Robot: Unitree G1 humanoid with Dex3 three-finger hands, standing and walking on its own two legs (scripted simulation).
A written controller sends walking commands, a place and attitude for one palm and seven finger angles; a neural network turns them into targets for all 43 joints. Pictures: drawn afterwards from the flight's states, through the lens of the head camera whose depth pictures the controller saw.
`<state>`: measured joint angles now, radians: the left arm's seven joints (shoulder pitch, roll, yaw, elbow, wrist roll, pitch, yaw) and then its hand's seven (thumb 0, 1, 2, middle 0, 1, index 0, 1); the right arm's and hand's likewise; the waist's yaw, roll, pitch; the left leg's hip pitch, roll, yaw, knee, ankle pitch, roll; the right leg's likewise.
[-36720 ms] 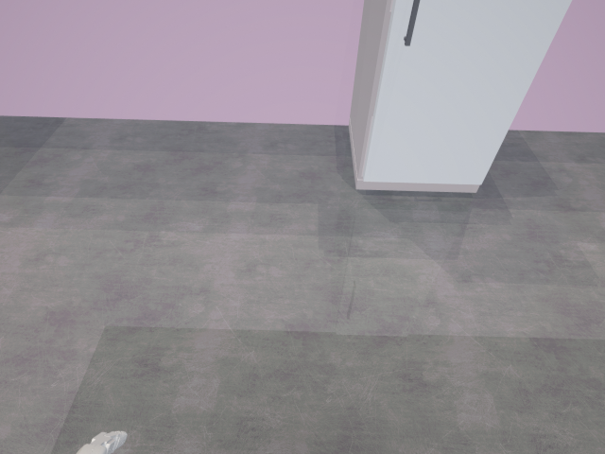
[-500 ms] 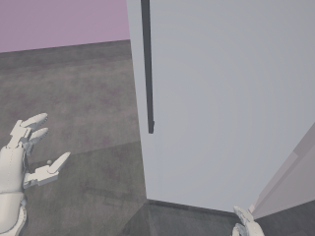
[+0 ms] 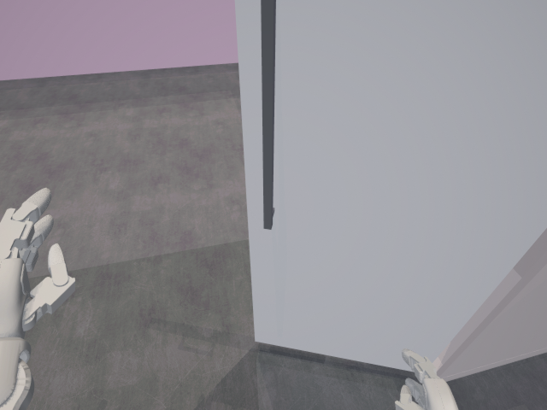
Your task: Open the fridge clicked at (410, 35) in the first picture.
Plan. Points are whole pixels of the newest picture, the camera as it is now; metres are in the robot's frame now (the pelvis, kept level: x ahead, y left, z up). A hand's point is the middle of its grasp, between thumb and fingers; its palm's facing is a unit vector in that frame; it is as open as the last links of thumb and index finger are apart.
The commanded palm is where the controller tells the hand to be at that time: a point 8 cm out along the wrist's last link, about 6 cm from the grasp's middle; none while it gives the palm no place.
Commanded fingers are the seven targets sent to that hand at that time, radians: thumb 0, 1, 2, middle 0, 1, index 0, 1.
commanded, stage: draw the hand back to the body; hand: left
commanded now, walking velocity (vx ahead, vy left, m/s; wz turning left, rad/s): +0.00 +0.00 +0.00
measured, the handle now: (270, 133) +0.49 +0.09 +0.19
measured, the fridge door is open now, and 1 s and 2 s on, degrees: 65 65 65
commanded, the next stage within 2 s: step back with the hand held close in 0.02 s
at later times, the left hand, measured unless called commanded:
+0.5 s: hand (72, 295) +0.18 +0.27 +0.14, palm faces +0.32 -0.81 -0.50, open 7.4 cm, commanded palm +0.12 +0.31 +0.17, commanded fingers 0.00 0.90 0.90 -0.20 -0.30 -0.20 -0.30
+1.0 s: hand out of the picture +0.09 +0.30 +0.15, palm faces +0.50 -0.72 -0.48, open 7.5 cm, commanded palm +0.02 +0.33 +0.17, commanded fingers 0.00 0.90 0.90 -0.20 -0.30 -0.20 -0.30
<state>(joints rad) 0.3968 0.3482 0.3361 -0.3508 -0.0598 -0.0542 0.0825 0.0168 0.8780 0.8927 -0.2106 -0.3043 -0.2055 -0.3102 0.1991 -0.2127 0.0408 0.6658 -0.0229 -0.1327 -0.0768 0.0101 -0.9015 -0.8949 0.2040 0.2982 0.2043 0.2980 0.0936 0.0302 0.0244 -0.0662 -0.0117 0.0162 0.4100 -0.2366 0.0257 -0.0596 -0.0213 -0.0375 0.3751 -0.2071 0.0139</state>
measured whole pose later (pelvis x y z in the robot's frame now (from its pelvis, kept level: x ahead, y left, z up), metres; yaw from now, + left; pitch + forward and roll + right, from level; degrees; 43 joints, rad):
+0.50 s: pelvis -0.03 +0.01 -0.01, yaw -1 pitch +0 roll +0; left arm 0.54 0.42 0.38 -0.48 -0.04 -0.15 0.09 0.02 0.89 0.90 -0.22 -0.30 -0.21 -0.30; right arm 0.18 -0.23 0.00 0.55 -0.01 -0.04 -0.09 0.01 -0.90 -0.89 0.20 0.30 0.20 0.30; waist 0.02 0.00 0.02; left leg -0.27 -0.02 0.05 0.49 -0.22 0.05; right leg -0.28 -0.04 0.00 0.47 -0.19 0.04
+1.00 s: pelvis -0.10 +0.02 -0.02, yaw +3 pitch +0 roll -2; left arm 0.47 0.42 0.47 -0.48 0.02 -0.29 0.12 0.02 0.88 0.90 -0.21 -0.30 -0.21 -0.30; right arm 0.23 -0.21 0.00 0.59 -0.02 -0.13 -0.07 0.01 -0.90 -0.89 0.21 0.30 0.21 0.30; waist 0.03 -0.01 0.03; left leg -0.48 -0.03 0.00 0.66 -0.23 0.06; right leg -0.36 0.03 0.05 0.62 -0.26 0.03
